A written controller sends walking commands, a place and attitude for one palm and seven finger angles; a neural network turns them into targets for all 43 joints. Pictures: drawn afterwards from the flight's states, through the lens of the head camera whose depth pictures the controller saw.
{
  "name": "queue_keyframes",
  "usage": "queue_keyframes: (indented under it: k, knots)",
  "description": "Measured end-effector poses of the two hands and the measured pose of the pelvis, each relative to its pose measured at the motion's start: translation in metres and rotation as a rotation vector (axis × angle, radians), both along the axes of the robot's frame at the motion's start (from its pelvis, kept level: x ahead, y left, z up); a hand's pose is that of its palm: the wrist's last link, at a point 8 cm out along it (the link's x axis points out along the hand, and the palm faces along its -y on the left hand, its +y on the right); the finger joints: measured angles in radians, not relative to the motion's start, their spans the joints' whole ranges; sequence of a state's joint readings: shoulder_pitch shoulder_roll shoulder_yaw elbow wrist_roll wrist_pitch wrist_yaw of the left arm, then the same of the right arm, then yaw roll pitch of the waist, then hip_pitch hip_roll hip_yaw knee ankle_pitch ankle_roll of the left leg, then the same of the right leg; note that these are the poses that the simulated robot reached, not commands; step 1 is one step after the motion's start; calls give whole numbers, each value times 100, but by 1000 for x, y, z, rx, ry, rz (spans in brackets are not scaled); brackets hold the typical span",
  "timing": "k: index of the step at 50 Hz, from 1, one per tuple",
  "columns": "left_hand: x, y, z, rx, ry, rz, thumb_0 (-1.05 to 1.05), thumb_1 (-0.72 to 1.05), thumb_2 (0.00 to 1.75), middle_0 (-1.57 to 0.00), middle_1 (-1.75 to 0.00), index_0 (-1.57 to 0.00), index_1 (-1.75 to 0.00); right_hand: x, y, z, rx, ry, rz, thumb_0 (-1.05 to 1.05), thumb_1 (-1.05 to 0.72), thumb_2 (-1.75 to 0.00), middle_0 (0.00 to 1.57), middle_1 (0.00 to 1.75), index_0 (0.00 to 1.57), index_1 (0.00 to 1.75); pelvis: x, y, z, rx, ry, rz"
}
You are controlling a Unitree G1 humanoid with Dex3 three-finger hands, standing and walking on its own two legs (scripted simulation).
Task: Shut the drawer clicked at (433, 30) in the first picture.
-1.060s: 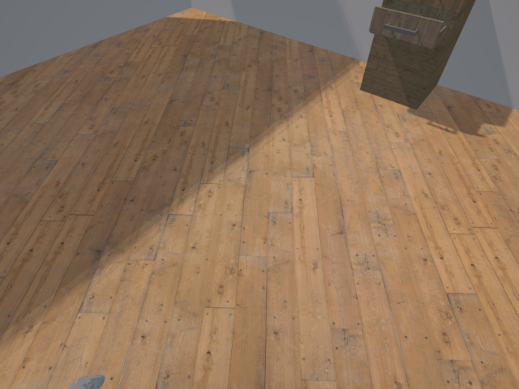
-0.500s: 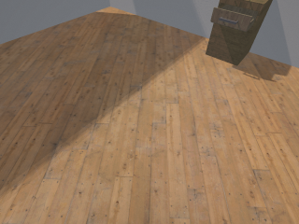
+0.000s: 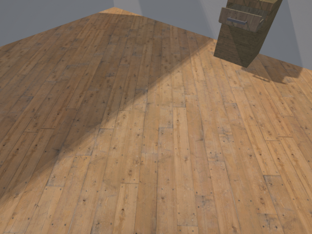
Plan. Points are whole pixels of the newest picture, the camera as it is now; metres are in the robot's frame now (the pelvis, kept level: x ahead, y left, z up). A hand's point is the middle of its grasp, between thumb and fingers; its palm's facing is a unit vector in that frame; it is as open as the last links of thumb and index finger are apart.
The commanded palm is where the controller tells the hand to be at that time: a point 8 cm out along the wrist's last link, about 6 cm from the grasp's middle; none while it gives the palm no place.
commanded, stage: look at it before walking up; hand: left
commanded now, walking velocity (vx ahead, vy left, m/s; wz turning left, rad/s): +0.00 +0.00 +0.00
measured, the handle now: (237, 20) +2.00 -0.69 -0.22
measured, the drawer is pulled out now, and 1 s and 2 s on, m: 0.19 0.19 0.19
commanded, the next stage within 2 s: walk to a spot facing it in 0.48 s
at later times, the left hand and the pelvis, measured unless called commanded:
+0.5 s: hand out of the picture +0.08 +0.25 -0.15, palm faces -0.04 -0.94 -0.35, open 7.4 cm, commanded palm none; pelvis +0.01 +0.00 +0.00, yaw +0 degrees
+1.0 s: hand out of the picture +0.08 +0.17 -0.19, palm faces -0.03 -0.98 -0.20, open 7.4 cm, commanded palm none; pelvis +0.09 -0.02 -0.03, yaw -5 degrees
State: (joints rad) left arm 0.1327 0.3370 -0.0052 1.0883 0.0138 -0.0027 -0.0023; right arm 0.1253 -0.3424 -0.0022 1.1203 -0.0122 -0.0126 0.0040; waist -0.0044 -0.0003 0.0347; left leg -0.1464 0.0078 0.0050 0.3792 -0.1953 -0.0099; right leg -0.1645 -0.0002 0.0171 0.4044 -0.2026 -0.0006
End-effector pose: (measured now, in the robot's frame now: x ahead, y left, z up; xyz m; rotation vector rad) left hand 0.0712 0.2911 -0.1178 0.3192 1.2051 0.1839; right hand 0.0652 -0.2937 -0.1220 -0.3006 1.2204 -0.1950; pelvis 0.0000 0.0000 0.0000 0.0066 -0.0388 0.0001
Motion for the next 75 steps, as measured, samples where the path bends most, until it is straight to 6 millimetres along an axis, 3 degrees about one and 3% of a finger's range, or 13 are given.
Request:
queue_keyframes:
  k: [33, 43, 49, 51, 53, 56, 59, 62, 65, 67, 70, 75]
  knots:
    - [13, -2, -1, 7, 13, 0, 1, 91, 90, -20, -30, -20, -30, 18, -1, 0, -3, -3, -3, 0, -91, -90, 20, 30, 20, 30, 14, -1, 0, -1, 9, -14]
    - [-3, -40, -33, -102, 149, 4, 1, 91, 90, -20, -30, -20, -30, -9, 30, -28, 88, 71, -108, 0, -91, -90, 20, 30, 20, 30, 53, -4, -15, 5, 31, -82]
    - [5, -69, -46, -133, 184, 41, 1, 91, 90, -20, -30, -20, -30, -26, 37, -49, 127, 196, -177, 0, -91, -90, 20, 30, 20, 30, 89, -16, -28, -16, 37, -79]
    - [4, -76, -44, -138, 186, 65, 1, 91, 90, -20, -30, -20, -30, -14, 39, -46, 130, 227, -166, 0, -91, -90, 20, 30, 20, 30, 100, -16, -25, -15, 35, -88]
    - [-2, -82, -40, -145, 226, 79, 0, 91, 90, -20, -30, -20, -30, 12, 40, -41, 132, 202, -160, 1, -91, -90, 20, 30, 20, 30, 112, -14, -21, -11, 34, -105]
    - [-11, -84, -33, -161, 328, 83, 0, 91, 90, -20, -30, -20, -30, 70, 44, -33, 137, 95, -160, 1, -91, -90, 20, 30, 20, 30, 134, -8, -15, -7, 41, -132]
    - [-7, -79, -30, -176, 425, 77, 0, 91, 90, -20, -30, -20, -30, 137, 52, -24, 142, -41, -151, 1, -91, -90, 20, 30, 20, 30, 158, 1, -15, -8, 46, -157]
    - [15, -63, -39, -178, 473, 74, 1, 91, 90, -21, -30, -20, -30, 197, 62, -20, 129, -163, -135, 0, -91, -90, 20, 30, 20, 30, 188, 12, -23, -11, 39, -173]
    - [60, -41, -54, -164, 460, 46, 1, 91, 90, -21, -30, -20, -30, 229, 70, -23, 101, -234, -149, 0, -91, -90, 20, 30, 20, 30, 214, 22, -34, -16, 24, -210]
    - [105, -30, -56, -146, 395, 6, 1, 91, 90, -20, -30, -20, -30, 230, 77, -21, 105, -218, -177, 0, -91, -90, 20, 30, 20, 30, 228, 25, -30, -8, 13, -231]
    - [185, -24, -50, -131, 251, -56, 1, 91, 90, -20, -30, -19, -30, 217, 88, -21, 123, -142, -227, 0, -91, -90, 20, 30, 20, 30, 249, 27, -19, -4, 14, -247]
    - [308, -37, -27, -133, 39, -157, 1, 92, 90, -20, -30, -19, -30, 189, 80, -19, 104, -27, -338, -2, -95, -90, 20, 30, 20, 30, 285, 26, -7, 11, 29, -272]
